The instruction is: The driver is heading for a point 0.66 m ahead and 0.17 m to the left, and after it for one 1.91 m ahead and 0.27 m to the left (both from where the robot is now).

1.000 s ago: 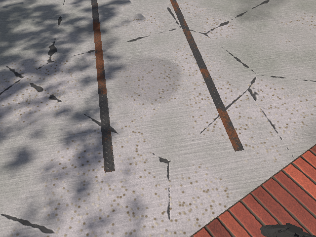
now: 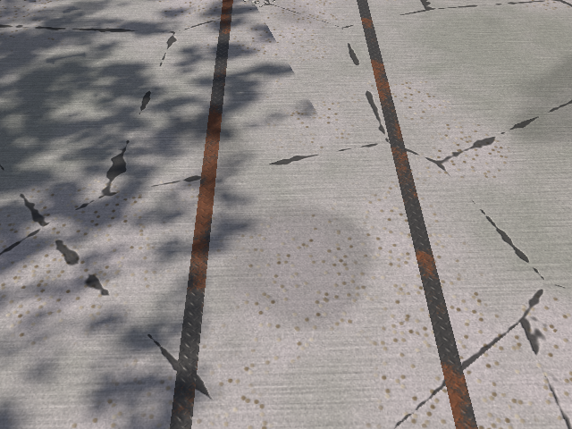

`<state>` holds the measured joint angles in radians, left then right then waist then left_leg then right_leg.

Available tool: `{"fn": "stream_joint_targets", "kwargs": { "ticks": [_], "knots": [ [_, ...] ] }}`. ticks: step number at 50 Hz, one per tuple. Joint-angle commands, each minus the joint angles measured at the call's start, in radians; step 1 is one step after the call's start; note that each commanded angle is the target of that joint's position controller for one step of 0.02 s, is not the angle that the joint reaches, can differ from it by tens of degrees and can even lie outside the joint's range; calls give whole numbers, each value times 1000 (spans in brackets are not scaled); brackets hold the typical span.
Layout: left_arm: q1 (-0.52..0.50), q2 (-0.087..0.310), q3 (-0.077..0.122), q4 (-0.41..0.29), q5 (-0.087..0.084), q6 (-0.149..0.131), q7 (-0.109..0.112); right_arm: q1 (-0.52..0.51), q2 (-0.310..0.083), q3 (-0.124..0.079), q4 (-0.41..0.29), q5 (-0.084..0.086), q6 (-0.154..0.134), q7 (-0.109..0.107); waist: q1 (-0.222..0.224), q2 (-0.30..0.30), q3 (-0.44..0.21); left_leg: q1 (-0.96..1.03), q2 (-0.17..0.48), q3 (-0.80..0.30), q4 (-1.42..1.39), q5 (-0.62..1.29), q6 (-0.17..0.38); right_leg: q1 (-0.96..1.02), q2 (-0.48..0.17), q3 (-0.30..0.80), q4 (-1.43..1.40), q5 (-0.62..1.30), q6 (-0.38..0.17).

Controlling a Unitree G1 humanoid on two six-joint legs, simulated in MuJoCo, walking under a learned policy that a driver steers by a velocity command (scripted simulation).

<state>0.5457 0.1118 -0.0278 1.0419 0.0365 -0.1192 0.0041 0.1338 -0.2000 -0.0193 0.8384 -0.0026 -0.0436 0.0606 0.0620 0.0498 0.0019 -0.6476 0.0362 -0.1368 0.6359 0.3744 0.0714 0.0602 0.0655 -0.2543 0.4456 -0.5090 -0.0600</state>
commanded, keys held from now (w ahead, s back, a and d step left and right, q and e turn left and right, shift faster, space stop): w+q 0.78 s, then q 0.06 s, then e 0.16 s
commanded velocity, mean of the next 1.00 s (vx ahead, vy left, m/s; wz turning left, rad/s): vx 0.46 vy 0.00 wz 0.52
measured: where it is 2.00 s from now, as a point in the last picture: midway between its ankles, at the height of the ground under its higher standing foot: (270, 404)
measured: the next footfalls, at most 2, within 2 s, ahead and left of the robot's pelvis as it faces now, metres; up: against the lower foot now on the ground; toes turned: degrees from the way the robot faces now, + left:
left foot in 0.20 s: +0.30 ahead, +0.12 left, -0.13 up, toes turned +7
right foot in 0.56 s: +0.56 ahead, -0.07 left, -0.13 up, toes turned +23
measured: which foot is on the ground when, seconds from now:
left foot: up 0.00-0.18, down 0.20-0.56, up 0.58-1.00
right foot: down 0.00-0.20, up 0.22-0.54, down 0.56-1.00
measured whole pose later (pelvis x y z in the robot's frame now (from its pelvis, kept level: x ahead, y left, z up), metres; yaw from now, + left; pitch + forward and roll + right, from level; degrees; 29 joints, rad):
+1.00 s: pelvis +0.54 +0.08 -0.11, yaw +31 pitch +3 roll -1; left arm 0.35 0.25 0.08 0.89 -0.03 -0.07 0.02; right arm 0.05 -0.23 -0.08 0.69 0.00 -0.03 0.03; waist 0.09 0.03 0.01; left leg -0.55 0.03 -0.02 0.56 -0.01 0.04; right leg -0.07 -0.05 -0.14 0.37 -0.34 0.03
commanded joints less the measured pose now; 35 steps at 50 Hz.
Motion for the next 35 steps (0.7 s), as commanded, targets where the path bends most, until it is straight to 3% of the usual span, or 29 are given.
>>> {"fn": "stream_joint_targets", "kwargs": {
  "ticks": [1, 2, 3, 4, 6, 8, 9, 10, 11, 12, 13, 14, 15, 16, 17, 18, 20, 22, 24, 26, 27, 28, 29, 30, 31, 32, 33, 35],
  "knots": [
    [59, 203, 63, -14, -88, 22, 87, -211, -62, -30, -129, 70, 1, 24, 28, -53, 190, -186, -26, 41, -40, -42, 8, -13, -301, 124, 35, 706, -1],
    [98, 182, 65, -13, -68, 33, 98, -249, -29, -25, -144, 53, 6, 41, 54, -34, 187, -207, -22, 69, -89, -41, 0, 34, -305, 122, 84, 683, 2],
    [94, 164, 67, -18, -63, 41, 104, -294, -8, -21, -154, 43, 11, 55, 66, -35, 181, -178, -20, 109, -142, -27, -5, 32, -298, 102, 128, 653, 8],
    [81, 165, 72, -27, -63, 50, 105, -300, 13, -14, -161, 35, 13, 70, 66, -54, 168, -100, -22, 138, -181, -10, -1, -3, -292, 82, 172, 665, 14],
    [47, 211, 88, -57, -74, 61, 98, -271, -10, -23, -150, 32, 20, 77, 42, -81, 123, 72, -55, 203, -202, -59, 10, -55, -297, 60, 276, 854, 16],
    [26, 244, 101, -72, -71, 61, 77, -72, -90, -59, -82, 30, 30, 53, -51, -110, 24, 323, -64, 225, -191, -139, 55, -102, -314, 79, 542, 1031, -1],
    [-26, 249, 107, -81, -69, 41, 53, 105, -143, -93, -32, 21, 31, 28, -164, -45, -50, 591, -82, 240, -262, -28, 107, -219, -255, 52, 797, 1067, 26],
    [-70, 202, 104, -99, -64, 16, 34, 247, -195, -99, 38, 12, 29, 4, -223, 102, -49, 894, 58, 77, -289, 260, 218, -586, -123, 47, 1321, 121, 81],
    [19, 148, 76, -166, -46, -22, 12, 281, -289, -98, 33, -25, 4, -23, -144, 231, -299, 1329, 240, -165, 131, 790, 361, -932, -86, 229, 1550, -341, 85],
    [-48, 237, 79, -235, -73, -48, -8, 380, -279, -102, 18, -27, -1, -24, -243, 113, -511, 1437, 333, -327, 38, 602, 499, -1019, -93, 382, 1521, -279, 101],
    [-110, 219, 67, -303, -112, -58, -14, 406, -305, -109, 40, -14, 8, -41, -200, 84, -538, 1424, 345, -479, -128, -21, 502, -1146, -107, 401, 1469, -198, 101],
    [-181, 232, 67, -305, -98, -51, 0, 262, -248, -98, -5, 1, 19, -52, -145, -103, -397, 1167, 307, -472, -253, -385, 406, -1122, -156, 365, 1298, -53, 97],
    [-189, 254, 81, -284, -71, -32, 18, 104, -189, -76, -60, 7, 11, -61, -80, -182, -266, 900, 309, -468, -295, -356, 379, -1058, -172, 370, 1258, 49, 108],
    [-149, 287, 99, -263, -48, -9, 27, -10, -184, -66, -94, 15, -6, -53, 0, -235, -149, 614, 275, -417, -351, -346, 349, -921, -206, 385, 1082, 130, 123],
    [-173, 264, 105, -275, -38, 14, 37, -85, -188, -66, -105, 23, -12, -52, 45, -174, -6, 329, 213, -313, -381, -290, 310, -805, -230, 367, 882, 130, 160],
    [-219, 249, 101, -300, -19, 17, 44, -93, -195, -71, -111, 17, -16, -52, 40, -134, 36, 157, 129, -206, -390, -261, 279, -668, -233, 333, 692, 164, 175],
    [-330, 187, 84, -337, -6, 4, 43, -32, -221, -85, -100, 13, -19, -69, -13, -39, -3, 37, -4, -68, -367, -220, 225, -447, -165, 270, 397, 378, 170],
    [-367, 190, 83, -342, -37, 2, 33, 49, -228, -95, -79, 24, -11, -81, -54, 32, -80, 157, 13, -95, -332, -299, 210, -411, -113, 290, 256, 545, 171],
    [-407, 226, 93, -358, -53, 11, 27, 87, -199, -93, -71, 34, 1, -83, -66, 49, -77, 240, 42, -174, -294, -465, 179, -426, -108, 317, 179, 513, 153],
    [-417, 260, 111, -366, -49, 8, 16, 116, -170, -88, -71, 35, 9, -82, -53, 40, -65, 275, 43, -241, -226, -635, 133, -380, -96, 321, 122, 457, 113],
    [-374, 270, 121, -354, -42, 5, 11, 128, -150, -82, -74, 31, 10, -81, -32, 46, -71, 275, 23, -247, -173, -691, 109, -321, -92, 314, 108, 412, 88],
    [-281, 293, 133, -337, -36, 0, 11, 127, -107, -69, -80, 26, 8, -80, 15, 18, -94, 206, -22, -206, -36, -762, 71, -195, -152, 360, 88, 365, 50],
    [-157, 345, 147, -322, -28, 0, 14, 189, -30, -48, -84, 11, 0, -76, 33, -174, -188, 56, -132, -69, 312, -956, 12, 30, -338, 554, 58, 312, -13],
    [-75, 419, 165, -289, -15, 3, 3, 252, -59, -48, -133, 49, -16, -70, -4, -486, -257, -200, -152, -12, 581, -1013, 1, 167, -533, 1095, -136, -58, -154],
    [-143, 334, 148, -328, -25, -1, 4, 211, -159, -70, -111, 49, -15, -73, 19, -306, -169, -266, -84, -50, 696, -915, -7, 103, -496, 1087, -186, -254, -138],
    [-201, 298, 137, -332, -29, 5, 9, 118, -188, -81, -130, 41, -5, -75, 25, -226, -68, -296, -55, -20, 717, -809, -7, 6, -455, 912, -173, -169, -98],
    [-262, 276, 129, -341, -20, 9, 9, 93, -178, -83, -129, 30, 5, -76, 1, -154, -36, -238, -20, -6, 684, -733, -13, -97, -402, 764, -171, -2, -81],
    [-323, 240, 118, -330, -19, 13, 13, 100, -157, -91, -135, 24, 16, -70, -47, -174, -6, -135, 31, 6, 598, -670, -23, -219, -341, 577, -210, 190, -67]
  ]
}}
Keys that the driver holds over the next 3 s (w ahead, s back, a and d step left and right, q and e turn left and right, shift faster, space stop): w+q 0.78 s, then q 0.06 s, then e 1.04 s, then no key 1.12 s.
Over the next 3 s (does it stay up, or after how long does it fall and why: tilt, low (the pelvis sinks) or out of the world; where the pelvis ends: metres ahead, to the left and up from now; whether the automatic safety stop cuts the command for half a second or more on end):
stays up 0.61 0.10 -0.11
